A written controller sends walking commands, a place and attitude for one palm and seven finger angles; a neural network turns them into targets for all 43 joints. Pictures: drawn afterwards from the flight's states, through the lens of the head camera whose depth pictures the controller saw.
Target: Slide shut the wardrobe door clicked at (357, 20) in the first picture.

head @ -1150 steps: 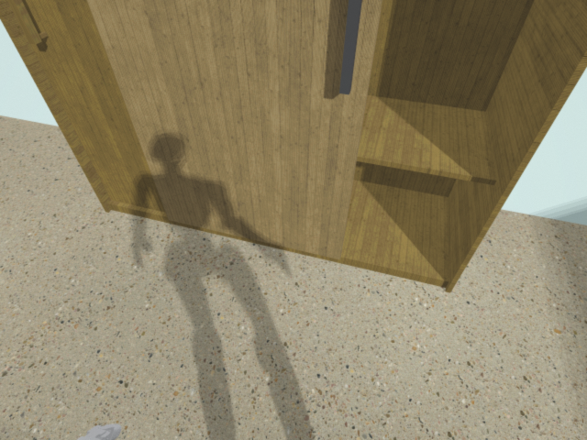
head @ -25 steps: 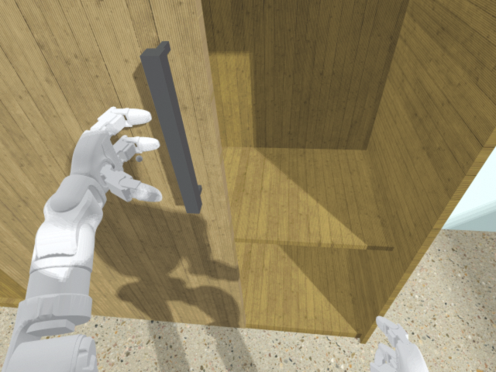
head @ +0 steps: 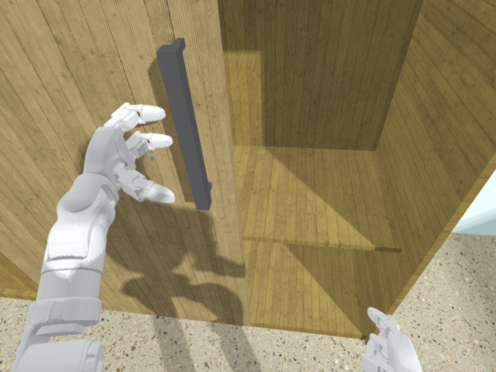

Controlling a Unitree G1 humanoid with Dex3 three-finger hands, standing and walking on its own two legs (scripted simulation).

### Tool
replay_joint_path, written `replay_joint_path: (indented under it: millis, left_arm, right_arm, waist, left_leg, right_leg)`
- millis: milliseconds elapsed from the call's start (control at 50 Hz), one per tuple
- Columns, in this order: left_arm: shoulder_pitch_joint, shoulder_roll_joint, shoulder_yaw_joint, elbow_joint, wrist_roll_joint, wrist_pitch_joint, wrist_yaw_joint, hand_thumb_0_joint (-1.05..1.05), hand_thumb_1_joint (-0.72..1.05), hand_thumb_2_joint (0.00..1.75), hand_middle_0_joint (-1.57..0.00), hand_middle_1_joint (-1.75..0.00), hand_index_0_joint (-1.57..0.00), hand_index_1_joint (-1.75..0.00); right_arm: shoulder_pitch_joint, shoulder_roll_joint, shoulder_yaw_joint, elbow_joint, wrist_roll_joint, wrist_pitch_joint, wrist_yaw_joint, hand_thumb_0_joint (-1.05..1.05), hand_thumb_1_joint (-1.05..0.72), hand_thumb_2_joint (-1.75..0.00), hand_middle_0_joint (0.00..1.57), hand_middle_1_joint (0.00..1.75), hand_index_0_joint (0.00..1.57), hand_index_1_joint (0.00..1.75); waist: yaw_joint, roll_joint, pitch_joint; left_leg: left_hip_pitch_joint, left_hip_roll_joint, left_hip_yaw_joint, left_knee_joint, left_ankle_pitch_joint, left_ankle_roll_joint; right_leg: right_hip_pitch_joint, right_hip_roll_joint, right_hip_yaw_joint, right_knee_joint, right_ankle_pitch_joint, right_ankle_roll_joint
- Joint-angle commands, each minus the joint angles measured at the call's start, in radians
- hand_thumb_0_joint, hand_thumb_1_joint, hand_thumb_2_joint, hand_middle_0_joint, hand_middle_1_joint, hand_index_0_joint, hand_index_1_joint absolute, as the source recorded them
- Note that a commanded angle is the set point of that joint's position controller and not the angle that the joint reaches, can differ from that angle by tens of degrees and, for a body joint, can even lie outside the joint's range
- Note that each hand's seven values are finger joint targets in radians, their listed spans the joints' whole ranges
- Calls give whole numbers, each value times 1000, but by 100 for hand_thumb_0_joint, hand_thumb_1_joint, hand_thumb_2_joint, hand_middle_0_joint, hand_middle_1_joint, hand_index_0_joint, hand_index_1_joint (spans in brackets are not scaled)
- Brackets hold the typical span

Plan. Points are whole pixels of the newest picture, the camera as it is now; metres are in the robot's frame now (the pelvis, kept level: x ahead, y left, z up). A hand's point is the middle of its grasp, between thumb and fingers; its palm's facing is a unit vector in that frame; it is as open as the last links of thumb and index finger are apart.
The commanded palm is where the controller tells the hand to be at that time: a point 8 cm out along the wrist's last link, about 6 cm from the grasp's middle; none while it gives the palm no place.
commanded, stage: move the hooked fingers beside the handle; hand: left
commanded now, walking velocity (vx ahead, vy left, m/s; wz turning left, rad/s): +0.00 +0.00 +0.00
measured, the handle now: (193, 136) +0.44 +0.12 +0.19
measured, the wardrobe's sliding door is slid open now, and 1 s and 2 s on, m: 0.44 0.44 0.44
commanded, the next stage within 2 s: none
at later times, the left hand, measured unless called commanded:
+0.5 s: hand (139, 153) +0.37 +0.19 +0.21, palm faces +0.00 -1.00 -0.05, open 14.0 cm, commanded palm +0.34 +0.23 +0.19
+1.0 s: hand (146, 164) +0.37 +0.19 +0.18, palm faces -0.05 -1.00 -0.04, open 14.0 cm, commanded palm +0.35 +0.24 +0.20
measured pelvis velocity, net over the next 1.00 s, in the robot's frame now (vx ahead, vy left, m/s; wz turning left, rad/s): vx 0.01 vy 0.00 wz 0.00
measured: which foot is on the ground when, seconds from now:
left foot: down 0.00-1.00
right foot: down 0.00-1.00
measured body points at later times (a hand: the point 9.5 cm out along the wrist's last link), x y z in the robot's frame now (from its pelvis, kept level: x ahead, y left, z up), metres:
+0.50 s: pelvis +0.00 -0.01 +0.00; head -0.02 -0.03 +0.45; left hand +0.36 +0.24 +0.21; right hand +0.18 -0.24 -0.09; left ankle -0.04 +0.10 -0.74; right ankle +0.02 -0.12 -0.74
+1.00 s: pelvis +0.01 +0.00 +0.00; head +0.00 -0.03 +0.45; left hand +0.37 +0.24 +0.18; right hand +0.16 -0.25 -0.10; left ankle -0.04 +0.10 -0.74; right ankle +0.02 -0.12 -0.74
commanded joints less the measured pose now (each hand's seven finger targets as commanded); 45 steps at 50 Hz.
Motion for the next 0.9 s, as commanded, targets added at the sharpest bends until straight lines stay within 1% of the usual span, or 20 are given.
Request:
replay_joint_path:
  millis: [0,40,120,180,280,300,320,400,420,440,460,540,600,620,660,680,760,780,840,880]
  left_arm:
    - [-443,231,94,-175,-5,-73,26,0,-50,30,-30,-120,-30,-120]
    - [-424,209,76,-114,-2,-45,19,0,-50,30,-30,-120,-30,-120]
    - [-336,210,91,-133,-4,-20,2,0,-50,30,-30,-120,-30,-120]
    - [-354,258,125,-203,-9,-46,-4,0,-50,30,-30,-120,-30,-120]
    - [-413,332,184,-307,-11,-105,2,0,-50,30,-30,-120,-30,-120]
    - [-419,310,167,-291,-14,-104,-3,0,-50,30,-30,-120,-30,-120]
    - [-427,314,164,-251,-15,-99,-6,0,-50,30,-30,-120,-30,-120]
    - [-451,181,28,-110,-23,-52,-39,0,-50,30,-30,-120,-30,-120]
    - [-437,210,47,-65,-23,-40,-42,0,-50,30,-30,-120,-30,-120]
    - [-446,175,9,-62,-22,-32,-51,0,-50,30,-30,-120,-30,-120]
    - [-464,180,15,-58,-23,-31,-52,0,-50,30,-30,-120,-30,-120]
    - [-507,289,114,-106,-23,-71,-35,0,-50,30,-30,-120,-30,-120]
    - [-567,362,178,-174,-16,-131,-7,0,-50,30,-30,-120,-30,-120]
    - [-557,399,216,-160,-12,-143,3,0,-50,30,-30,-120,-30,-120]
    - [-529,398,227,-147,-7,-151,1,0,-50,30,-30,-120,-30,-120]
    - [-472,415,241,-85,-2,-141,-4,0,-50,30,-30,-120,-30,-120]
    - [-359,296,136,75,-9,-62,-67,0,-50,30,-30,-120,-30,-120]
    - [-344,280,120,92,-8,-49,-81,0,-50,30,-30,-120,-30,-120]
    - [-402,202,40,-31,-29,-46,-111,0,-50,30,-30,-120,-30,-120]
    - [-452,238,69,-114,-44,-78,-104,0,-50,30,-30,-120,-30,-120]
  right_arm:
    - [-135,-109,-44,-139,-4,-45,-9,0,-90,-90,20,30,20,30]
    - [-128,-113,-46,-134,0,-35,-10,0,-90,-90,20,30,20,30]
    - [-130,-113,-52,-160,3,-24,-1,0,-90,-90,20,30,20,30]
    - [-131,-115,-53,-172,0,-23,1,0,-90,-90,20,30,20,30]
    - [-131,-113,-54,-176,-5,-42,-2,0,-90,-90,20,30,20,30]
    - [-134,-112,-53,-173,-2,-46,-4,0,-90,-90,20,30,20,30]
    - [-127,-115,-52,-160,2,-45,-9,0,-90,-90,20,30,20,30]
    - [-123,-122,-48,-137,14,-50,-18,0,-90,-90,20,30,20,30]
    - [-116,-130,-53,-130,17,-49,-21,0,-90,-90,20,30,20,30]
    - [-118,-129,-51,-134,18,-50,-22,0,-90,-90,20,30,20,30]
    - [-110,-131,-53,-133,16,-52,-23,0,-90,-90,20,30,20,30]
    - [-114,-130,-56,-146,6,-52,-21,0,-90,-90,20,30,20,30]
    - [-116,-120,-50,-154,-5,-57,-18,0,-90,-90,20,30,20,30]
    - [-111,-118,-49,-152,-6,-57,-18,0,-90,-90,20,30,20,30]
    - [-108,-113,-49,-155,-7,-57,-17,0,-90,-90,20,30,20,30]
    - [-100,-117,-48,-149,-6,-51,-15,0,-90,-90,20,30,20,30]
    - [-85,-130,-51,-148,12,-39,-13,0,-90,-90,20,30,20,30]
    - [-76,-137,-57,-149,14,-35,-11,0,-90,-90,20,30,20,30]
    - [-89,-135,-63,-175,18,-47,-7,0,-90,-90,20,30,20,30]
    - [-93,-134,-65,-173,13,-57,-9,0,-90,-90,20,30,20,30]
  waist:
    - [-9,-44,-231]
    - [-12,-81,-189]
    - [5,-63,-235]
    - [6,-88,-271]
    - [7,-41,-316]
    - [-1,-11,-295]
    - [-11,-32,-257]
    - [-45,-20,-127]
    - [-45,-41,-116]
    - [-48,-15,-121]
    - [-49,-49,-148]
    - [-24,-84,-276]
    - [-9,-57,-345]
    - [-2,-58,-353]
    - [3,-54,-357]
    - [9,-47,-314]
    - [-16,-50,-157]
    - [-20,-70,-150]
    - [-37,-47,-211]
    - [-38,-54,-259]
  left_leg:
    - [-1,17,-44,-59,302,-9]
    - [-30,17,-39,-64,278,-6]
    - [-24,14,-29,-53,324,-5]
    - [-21,14,-28,-47,343,-2]
    - [16,13,-24,-42,367,3]
    - [12,11,-22,-48,347,2]
    - [-1,13,-23,-52,321,3]
    - [-30,13,-33,-62,199,4]
    - [-39,15,-35,-59,176,6]
    - [-38,11,-35,-56,165,7]
    - [-32,10,-41,-52,176,8]
    - [-19,7,-40,-38,223,9]
    - [-6,8,-38,-39,276,10]
    - [-8,9,-34,-36,298,10]
    - [-8,10,-22,-35,344,11]
    - [-34,11,-20,-39,332,9]
    - [-84,14,-9,-46,275,8]
    - [-90,15,-11,-43,268,7]
    - [-37,14,-21,-24,278,10]
    - [-1,17,-29,-11,305,12]
  right_leg:
    - [130,27,18,-22,235,-41]
    - [118,28,15,-28,225,-39]
    - [153,23,17,-17,279,-42]
    - [180,24,18,-11,304,-39]
    - [199,24,29,-12,329,-37]
    - [188,23,31,-17,316,-37]
    - [169,26,27,-25,293,-36]
    - [68,29,19,-53,163,-36]
    - [54,30,19,-58,136,-36]
    - [44,28,23,-57,124,-36]
    - [56,27,19,-50,137,-36]
    - [126,22,29,-29,186,-34]
    - [185,18,41,-16,246,-32]
    - [206,18,44,-12,275,-33]
    - [231,17,44,-4,344,-33]
    - [222,17,43,-9,334,-34]
    - [129,19,26,-24,294,-34]
    - [120,21,20,-25,281,-35]
    - [97,23,17,-17,273,-35]
    - [104,26,17,-12,281,-35]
